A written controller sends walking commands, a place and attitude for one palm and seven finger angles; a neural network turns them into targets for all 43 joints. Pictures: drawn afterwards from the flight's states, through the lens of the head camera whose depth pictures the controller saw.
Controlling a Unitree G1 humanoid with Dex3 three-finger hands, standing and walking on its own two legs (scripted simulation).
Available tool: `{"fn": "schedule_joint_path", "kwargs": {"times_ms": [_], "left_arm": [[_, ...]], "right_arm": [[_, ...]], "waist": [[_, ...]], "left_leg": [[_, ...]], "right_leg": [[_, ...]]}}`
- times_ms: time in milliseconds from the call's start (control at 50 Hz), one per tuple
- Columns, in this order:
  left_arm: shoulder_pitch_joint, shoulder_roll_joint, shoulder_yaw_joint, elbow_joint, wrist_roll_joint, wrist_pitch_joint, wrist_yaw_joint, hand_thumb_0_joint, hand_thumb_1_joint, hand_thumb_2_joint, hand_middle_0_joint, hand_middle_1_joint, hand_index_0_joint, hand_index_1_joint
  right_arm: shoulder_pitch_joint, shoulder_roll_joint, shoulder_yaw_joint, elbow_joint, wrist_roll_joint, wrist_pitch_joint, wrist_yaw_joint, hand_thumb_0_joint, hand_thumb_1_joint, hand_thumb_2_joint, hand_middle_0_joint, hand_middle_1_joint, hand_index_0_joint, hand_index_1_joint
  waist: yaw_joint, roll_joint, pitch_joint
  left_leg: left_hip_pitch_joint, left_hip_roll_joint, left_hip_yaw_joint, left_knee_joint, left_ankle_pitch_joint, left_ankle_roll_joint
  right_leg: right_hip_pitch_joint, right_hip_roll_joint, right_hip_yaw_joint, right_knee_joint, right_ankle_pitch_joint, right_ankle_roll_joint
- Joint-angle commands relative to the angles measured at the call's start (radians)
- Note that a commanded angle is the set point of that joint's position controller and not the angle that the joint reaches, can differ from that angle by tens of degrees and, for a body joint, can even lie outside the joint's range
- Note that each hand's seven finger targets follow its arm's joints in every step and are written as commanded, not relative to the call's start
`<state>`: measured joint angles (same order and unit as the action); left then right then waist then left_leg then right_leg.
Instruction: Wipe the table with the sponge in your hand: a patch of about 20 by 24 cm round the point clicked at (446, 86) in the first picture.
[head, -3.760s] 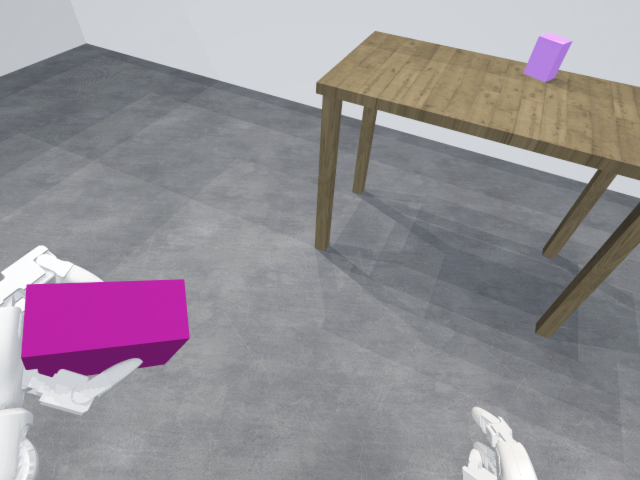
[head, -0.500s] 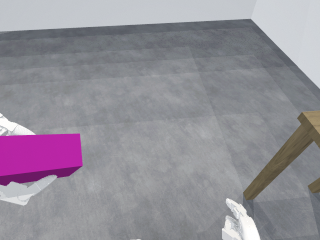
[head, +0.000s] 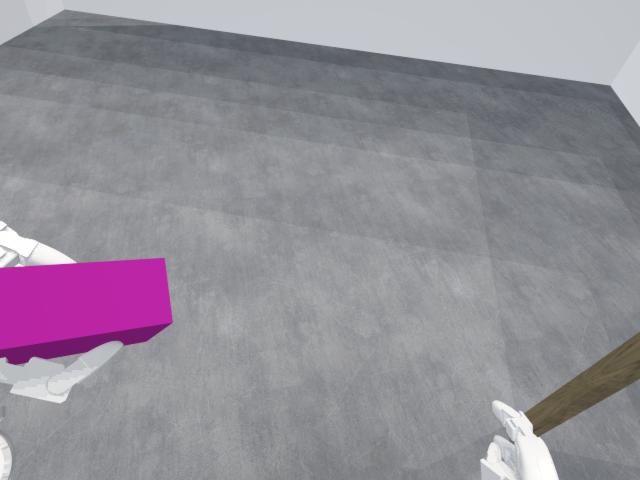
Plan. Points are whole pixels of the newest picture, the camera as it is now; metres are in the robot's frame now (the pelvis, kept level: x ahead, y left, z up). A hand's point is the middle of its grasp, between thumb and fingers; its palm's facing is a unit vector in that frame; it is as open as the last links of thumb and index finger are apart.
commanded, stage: walk to a spot facing it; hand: left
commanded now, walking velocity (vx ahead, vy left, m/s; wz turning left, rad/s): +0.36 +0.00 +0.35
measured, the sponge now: (107, 309) +0.23 +0.22 +0.16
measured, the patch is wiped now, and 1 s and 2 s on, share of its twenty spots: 0.00 0.00 0.00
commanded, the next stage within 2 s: turn to face it in 1.00 s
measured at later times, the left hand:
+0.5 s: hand (103, 294) +0.24 +0.22 +0.17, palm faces +0.52 -0.75 -0.40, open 10.0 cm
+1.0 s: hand (74, 192) +0.35 +0.29 +0.19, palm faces +0.61 -0.65 -0.46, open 10.0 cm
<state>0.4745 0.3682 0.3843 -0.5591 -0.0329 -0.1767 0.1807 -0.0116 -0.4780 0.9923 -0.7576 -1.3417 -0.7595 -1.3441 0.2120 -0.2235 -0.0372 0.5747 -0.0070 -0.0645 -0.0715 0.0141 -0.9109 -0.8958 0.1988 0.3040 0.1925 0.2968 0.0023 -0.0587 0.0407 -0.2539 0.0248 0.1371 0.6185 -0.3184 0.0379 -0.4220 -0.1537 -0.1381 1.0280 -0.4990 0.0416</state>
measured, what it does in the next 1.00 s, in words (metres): walks ahead, turning left: right foot, then left foot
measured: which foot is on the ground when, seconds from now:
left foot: down 0.00-0.40, up 0.42-0.82, down 0.84-1.00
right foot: up 0.00-0.38, down 0.40-0.84, up 0.86-1.00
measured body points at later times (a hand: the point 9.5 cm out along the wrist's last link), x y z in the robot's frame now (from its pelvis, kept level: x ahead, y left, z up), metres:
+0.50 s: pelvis +0.05 -0.04 +0.00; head +0.07 -0.06 +0.45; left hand +0.20 +0.26 +0.19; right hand +0.25 -0.24 -0.10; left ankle +0.00 +0.08 -0.66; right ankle +0.06 -0.12 -0.72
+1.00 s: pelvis +0.19 +0.00 +0.00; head +0.23 +0.01 +0.44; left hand +0.31 +0.32 +0.21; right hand +0.43 -0.14 -0.09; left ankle +0.23 +0.12 -0.72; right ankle +0.21 -0.13 -0.64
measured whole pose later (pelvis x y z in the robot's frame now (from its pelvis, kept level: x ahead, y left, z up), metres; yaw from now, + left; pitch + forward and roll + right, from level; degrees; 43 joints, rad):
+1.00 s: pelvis +0.19 +0.00 +0.00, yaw +19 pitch -2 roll +1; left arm 0.39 0.43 0.40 -0.55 -0.02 -0.20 0.14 -0.01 -0.48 1.00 -0.75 -1.35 -0.75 -1.35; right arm 0.13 -0.12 0.01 0.59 0.02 -0.07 -0.03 0.01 -0.91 -0.90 0.20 0.30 0.19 0.30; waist -0.03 -0.03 0.12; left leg -0.38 0.02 0.13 0.62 -0.22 0.05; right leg -0.51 -0.11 -0.05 1.24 -0.48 0.05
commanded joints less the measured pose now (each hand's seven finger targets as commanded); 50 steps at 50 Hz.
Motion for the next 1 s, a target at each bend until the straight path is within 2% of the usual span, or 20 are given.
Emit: {"fn": "schedule_joint_path", "kwargs": {"times_ms": [0,40,120,260,340,360,380,400,440,500,580,700,760,780,800,820,840,860,920,980], "left_arm": [[-0.169,0.167,0.045,-0.278,0.033,-0.089,-0.017,0.0,0.1,1.3,-1.2,-1.6,-1.2,-1.6],[-0.192,0.163,0.037,-0.331,0.033,-0.094,-0.016,0.0,0.1,1.3,-1.2,-1.6,-1.2,-1.6],[-0.134,0.152,0.049,-0.265,0.016,-0.088,-0.021,0.0,0.1,1.3,-1.2,-1.6,-1.2,-1.6],[-0.159,0.102,0.005,-0.033,0.019,-0.076,-0.031,0.0,0.1,1.3,-1.2,-1.6,-1.2,-1.6],[-0.226,0.119,-0.013,-0.087,0.024,-0.055,-0.024,0.0,0.1,1.3,-1.2,-1.6,-1.2,-1.6],[-0.221,0.145,0.004,-0.097,0.03,-0.05,-0.019,0.0,0.1,1.3,-1.2,-1.6,-1.2,-1.6],[-0.233,0.191,0.028,-0.125,0.04,-0.045,-0.015,0.0,0.1,1.3,-1.2,-1.6,-1.2,-1.6],[-0.245,0.25,0.072,-0.156,0.025,-0.046,-0.011,0.0,0.1,1.3,-1.2,-1.6,-1.2,-1.6],[-0.215,0.223,0.08,-0.167,0.003,-0.068,-0.01,0.0,0.1,1.3,-1.2,-1.6,-1.2,-1.6],[-0.036,0.244,0.151,-0.18,-0.001,-0.095,-0.015,0.0,0.1,1.3,-1.2,-1.6,-1.2,-1.6],[-0.018,0.214,0.16,-0.153,-0.004,-0.107,-0.006,0.0,0.1,1.3,-1.2,-1.6,-1.2,-1.6],[0.024,0.177,0.143,-0.147,-0.009,-0.093,0.019,0.0,0.1,1.3,-1.2,-1.6,-1.2,-1.6],[-0.037,0.187,0.118,-0.197,-0.004,-0.093,0.028,0.0,0.1,1.3,-1.2,-1.6,-1.2,-1.6],[-0.069,0.191,0.112,-0.225,0.0,-0.107,0.027,0.0,0.1,1.3,-1.2,-1.6,-1.2,-1.6],[-0.07,0.194,0.124,-0.25,0.0,-0.12,0.028,0.0,0.1,1.3,-1.2,-1.6,-1.2,-1.6],[-0.087,0.192,0.108,-0.261,-0.007,-0.119,0.025,0.0,0.1,1.3,-1.2,-1.6,-1.2,-1.6],[-0.165,0.252,0.127,-0.278,0.017,-0.117,0.025,0.0,0.1,1.3,-1.2,-1.6,-1.2,-1.6],[-0.157,0.241,0.126,-0.163,0.013,-0.097,-0.004,0.0,0.1,1.3,-1.2,-1.6,-1.2,-1.6],[-0.083,0.318,0.237,-0.313,0.001,-0.116,-0.004,0.0,0.1,1.3,-1.2,-1.6,-1.2,-1.6],[0.035,0.22,0.206,-0.336,-0.024,-0.129,-0.012,0.0,0.1,1.3,-1.2,-1.6,-1.2,-1.6]], "right_arm": [[-0.071,-0.117,-0.029,-0.116,0.018,-0.074,0.028,0.0,-0.9,-0.9,0.2,0.3,0.2,0.3],[-0.078,-0.099,-0.021,-0.114,0.022,-0.093,0.026,0.0,-0.9,-0.9,0.2,0.3,0.2,0.3],[-0.065,-0.079,-0.006,-0.096,0.017,-0.108,0.024,0.0,-0.9,-0.9,0.2,0.3,0.2,0.3],[-0.064,-0.08,0.005,-0.059,0.005,-0.098,-0.003,0.0,-0.9,-0.9,0.2,0.3,0.2,0.3],[-0.106,-0.07,0.022,-0.072,0.001,-0.082,-0.005,0.0,-0.9,-0.9,0.2,0.3,0.2,0.3],[-0.104,-0.061,0.025,-0.069,0.002,-0.076,-0.002,0.0,-0.9,-0.9,0.2,0.3,0.2,0.3],[-0.098,-0.04,0.021,-0.076,0.007,-0.067,0.004,0.0,-0.9,-0.9,0.2,0.3,0.2,0.3],[-0.141,-0.062,0.015,-0.095,0.009,-0.074,-0.004,0.0,-0.9,-0.9,0.2,0.3,0.2,0.3],[-0.134,-0.088,-0.01,-0.079,0.01,-0.078,0.006,0.0,-0.9,-0.9,0.2,0.3,0.2,0.3],[-0.145,-0.074,-0.001,-0.085,0.011,-0.036,0.01,0.0,-0.9,-0.9,0.2,0.3,0.2,0.3],[-0.11,-0.059,-0.007,-0.108,0.006,-0.011,0.013,0.0,-0.9,-0.9,0.2,0.3,0.2,0.3],[-0.072,-0.056,-0.025,-0.151,0.016,-0.026,0.013,0.0,-0.9,-0.9,0.2,0.3,0.2,0.3],[-0.046,-0.059,-0.034,-0.154,0.014,-0.029,0.004,0.0,-0.9,-0.9,0.2,0.3,0.2,0.3],[-0.047,-0.067,-0.037,-0.16,0.013,-0.03,-0.002,0.0,-0.9,-0.9,0.2,0.3,0.2,0.3],[-0.062,-0.086,-0.041,-0.161,0.006,-0.03,-0.002,0.0,-0.9,-0.9,0.2,0.3,0.2,0.3],[-0.065,-0.09,-0.027,-0.165,0.01,-0.041,0.01,0.0,-0.9,-0.9,0.2,0.3,0.2,0.3],[-0.062,-0.097,-0.022,-0.161,0.013,-0.047,0.024,0.0,-0.9,-0.9,0.2,0.3,0.2,0.3],[-0.084,-0.109,-0.021,-0.137,0.013,-0.046,0.028,0.0,-0.9,-0.9,0.2,0.3,0.2,0.3],[-0.1,-0.089,-0.032,-0.118,0.024,-0.044,0.022,0.0,-0.9,-0.9,0.2,0.3,0.2,0.3],[-0.1,-0.07,-0.019,-0.112,0.023,-0.066,0.039,0.0,-0.9,-0.9,0.2,0.3,0.2,0.3]], "waist": [[-0.016,0.242,-0.029],[-0.004,0.292,-0.025],[-0.001,0.318,-0.052],[0.008,0.236,-0.036],[0.018,0.211,-0.09],[0.02,0.12,-0.128],[0.02,-0.118,-0.177],[0.031,-0.226,-0.136],[0.008,-0.073,-0.111],[0.01,0.043,-0.018],[0.0,-0.016,-0.06],[0.039,-0.138,-0.094],[-0.018,-0.089,-0.204],[-0.04,-0.006,-0.252],[-0.036,0.211,-0.308],[-0.017,0.349,-0.312],[-0.035,0.239,-0.241],[-0.026,0.156,-0.16],[0.013,0.281,-0.151],[0.016,0.334,-0.158]], "left_leg": [[0.117,0.314,-0.48,-0.342,0.171,0.203],[0.058,0.233,-0.35,-0.377,0.053,0.146],[0.025,0.193,-0.29,-0.433,-0.099,0.128],[-0.016,0.226,-0.321,-0.437,-0.215,0.148],[-0.059,0.171,-0.277,-0.221,-0.145,0.094],[-0.148,0.133,-0.241,-0.052,-0.09,0.074],[-0.326,0.043,-0.13,0.251,-0.125,0.03],[-0.499,-0.048,-0.113,0.523,-0.244,-0.023],[-0.502,0.026,-0.209,0.672,-0.095,-0.048],[-0.525,0.062,-0.156,0.686,-0.023,-0.074],[-0.437,0.08,-0.051,0.376,0.042,-0.075],[-0.273,0.007,0.12,0.052,0.044,-0.043],[0.065,-0.086,0.183,-0.118,0.179,-0.018],[0.258,-0.045,0.104,-0.134,0.231,0.014],[0.42,0.142,-0.193,-0.153,0.389,0.131],[0.457,0.393,-0.63,-0.187,0.67,0.274],[0.362,0.429,-0.703,-0.235,0.618,0.299],[0.225,0.399,-0.601,-0.273,0.457,0.265],[0.054,0.324,-0.452,-0.297,0.194,0.235],[-0.106,0.239,-0.281,-0.337,0.1,0.163]], "right_leg": [[-0.335,0.003,0.114,0.291,0.053,0.022],[-0.279,0.018,0.066,0.257,0.146,0.031],[-0.177,0.04,0.025,0.094,0.208,0.03],[-0.001,0.094,-0.008,-0.237,0.073,0.02],[0.268,0.126,-0.028,-0.597,0.115,0.001],[0.406,0.056,0.069,-0.661,0.138,-0.038],[0.549,-0.156,0.351,-0.749,0.052,-0.125],[0.563,-0.323,0.626,-0.804,0.133,-0.211],[0.465,-0.319,0.536,-0.802,0.108,-0.207],[0.384,-0.238,0.266,-0.767,0.421,-0.188],[0.435,-0.182,0.059,-0.716,0.685,-0.167],[0.485,-0.176,-0.002,-0.606,0.946,-0.147],[0.366,-0.136,-0.1,-0.278,0.98,-0.083],[0.231,-0.111,-0.112,-0.091,0.862,-0.047],[0.056,-0.006,-0.099,0.182,0.396,-0.01],[-0.135,0.101,0.022,0.376,-0.132,0.004],[-0.192,0.092,0.135,0.439,-0.147,-0.014],[-0.211,0.037,0.162,0.404,-0.08,-0.004],[-0.169,-0.009,0.158,0.263,-0.002,0.007],[0.014,0.02,0.067,0.012,0.107,0.014]]}}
